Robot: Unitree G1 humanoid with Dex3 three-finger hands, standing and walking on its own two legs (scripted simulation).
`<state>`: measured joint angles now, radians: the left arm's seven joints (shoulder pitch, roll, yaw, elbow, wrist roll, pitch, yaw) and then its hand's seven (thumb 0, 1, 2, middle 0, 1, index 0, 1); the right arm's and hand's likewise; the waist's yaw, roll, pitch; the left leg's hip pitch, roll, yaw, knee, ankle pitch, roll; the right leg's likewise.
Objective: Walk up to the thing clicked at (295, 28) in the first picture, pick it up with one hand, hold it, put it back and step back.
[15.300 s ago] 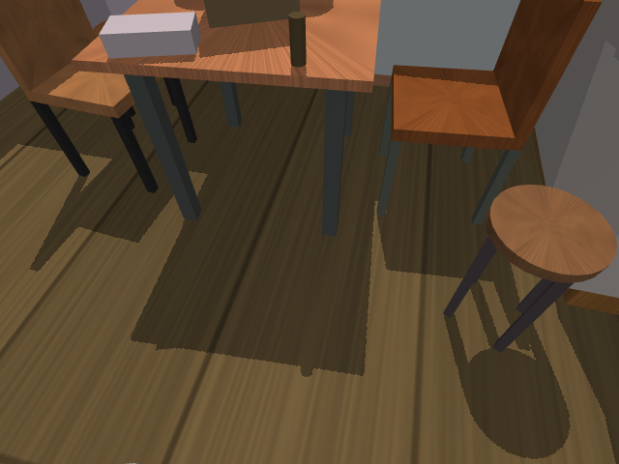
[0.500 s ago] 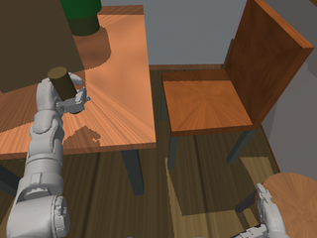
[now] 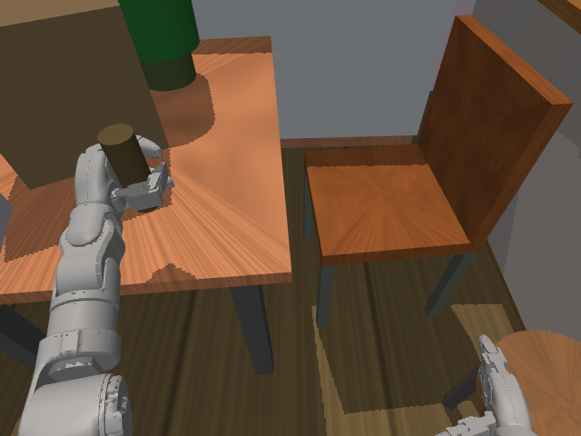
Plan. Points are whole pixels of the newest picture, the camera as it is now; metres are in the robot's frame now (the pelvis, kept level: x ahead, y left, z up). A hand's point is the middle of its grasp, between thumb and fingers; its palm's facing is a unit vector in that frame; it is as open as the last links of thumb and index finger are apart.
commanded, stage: lift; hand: left
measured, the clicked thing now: (133, 171) +0.40 +0.21 +0.17
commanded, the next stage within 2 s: hold in 0.88 s
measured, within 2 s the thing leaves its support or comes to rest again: neither
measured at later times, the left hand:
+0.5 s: hand (122, 162) +0.35 +0.19 +0.24, palm faces +0.15 -0.99 -0.01, open 5.1 cm
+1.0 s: hand (120, 145) +0.34 +0.17 +0.27, palm faces +0.14 -0.99 +0.00, open 5.1 cm
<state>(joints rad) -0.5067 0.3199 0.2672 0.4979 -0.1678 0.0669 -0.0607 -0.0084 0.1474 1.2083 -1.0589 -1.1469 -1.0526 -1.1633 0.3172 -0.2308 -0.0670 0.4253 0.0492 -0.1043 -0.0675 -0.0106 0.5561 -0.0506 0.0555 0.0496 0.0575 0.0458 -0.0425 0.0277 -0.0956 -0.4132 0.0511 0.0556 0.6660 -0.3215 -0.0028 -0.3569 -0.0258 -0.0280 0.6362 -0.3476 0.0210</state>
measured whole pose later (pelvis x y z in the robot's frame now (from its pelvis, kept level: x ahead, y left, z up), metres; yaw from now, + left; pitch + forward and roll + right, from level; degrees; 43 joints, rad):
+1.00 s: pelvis -0.01 -0.01 +0.01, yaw +2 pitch -2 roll +0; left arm -0.47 0.28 0.29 -0.03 -0.23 0.63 -0.04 -0.01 0.16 1.19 -1.04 -1.16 -1.04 -1.17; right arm 0.27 -0.23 -0.10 0.59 0.07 -0.20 -0.04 -0.01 0.54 -0.05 0.05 0.05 0.06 0.05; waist 0.01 0.07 -0.08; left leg -0.24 0.03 0.03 0.52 -0.25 -0.01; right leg -0.19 -0.04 -0.06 0.53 -0.30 0.01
